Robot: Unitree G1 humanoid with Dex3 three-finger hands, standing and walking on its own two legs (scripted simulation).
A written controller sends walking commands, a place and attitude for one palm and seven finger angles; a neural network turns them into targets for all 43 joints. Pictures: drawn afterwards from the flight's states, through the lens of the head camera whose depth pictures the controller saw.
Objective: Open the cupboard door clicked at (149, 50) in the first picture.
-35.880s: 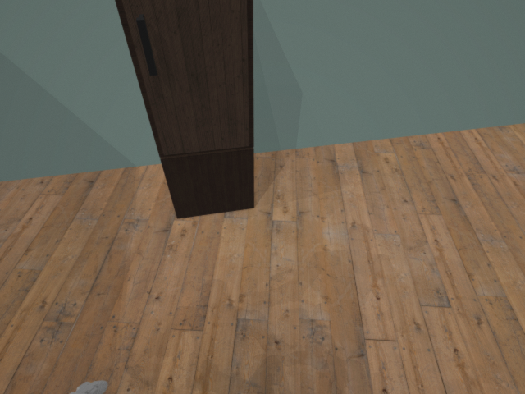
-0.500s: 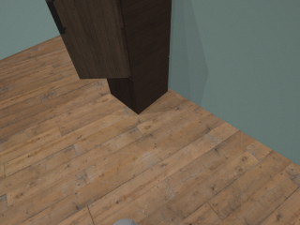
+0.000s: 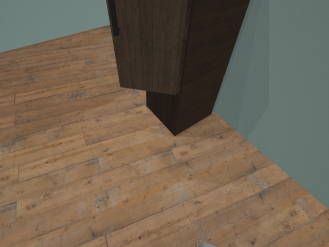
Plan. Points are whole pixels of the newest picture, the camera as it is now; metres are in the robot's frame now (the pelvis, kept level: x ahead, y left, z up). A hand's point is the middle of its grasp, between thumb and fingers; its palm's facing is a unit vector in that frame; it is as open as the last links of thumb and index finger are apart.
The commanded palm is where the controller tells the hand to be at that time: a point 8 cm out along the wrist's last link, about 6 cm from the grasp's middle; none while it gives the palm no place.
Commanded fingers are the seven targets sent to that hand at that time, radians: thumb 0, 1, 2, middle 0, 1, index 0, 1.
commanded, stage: take the last steps up to it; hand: left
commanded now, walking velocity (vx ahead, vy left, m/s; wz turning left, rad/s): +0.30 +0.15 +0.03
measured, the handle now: (115, 15) +0.97 +0.31 +0.09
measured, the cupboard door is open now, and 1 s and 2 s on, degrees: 44 44 44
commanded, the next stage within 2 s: come to a stop and stand still in 0.76 s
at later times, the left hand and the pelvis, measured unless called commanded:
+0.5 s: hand (118, 193) +0.28 +0.17 -0.15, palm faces +0.04 -0.98 -0.19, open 7.3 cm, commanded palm none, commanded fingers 0.00 0.90 0.90 -0.20 -0.30 -0.20 -0.30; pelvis +0.19 -0.01 +0.00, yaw +2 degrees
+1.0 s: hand (91, 175) +0.34 +0.28 -0.18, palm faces +0.10 -0.98 -0.18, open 7.3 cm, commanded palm none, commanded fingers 0.00 0.90 0.90 -0.20 -0.30 -0.20 -0.30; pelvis +0.36 +0.10 +0.00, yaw +0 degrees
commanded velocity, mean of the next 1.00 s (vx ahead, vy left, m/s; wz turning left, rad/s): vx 0.16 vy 0.06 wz -0.01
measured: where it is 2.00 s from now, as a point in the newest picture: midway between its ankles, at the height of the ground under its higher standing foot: (154, 221)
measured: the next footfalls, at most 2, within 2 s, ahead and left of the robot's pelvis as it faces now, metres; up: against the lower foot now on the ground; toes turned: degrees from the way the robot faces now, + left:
right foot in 0.36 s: +0.25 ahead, -0.09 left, +0.00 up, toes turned -8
left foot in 0.82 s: +0.43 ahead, +0.20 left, +0.00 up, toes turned +8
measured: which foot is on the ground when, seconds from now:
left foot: down 0.00-0.36, up 0.38-0.80, down 0.82-1.00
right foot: up 0.00-0.34, down 0.36-0.82, up 0.84-1.00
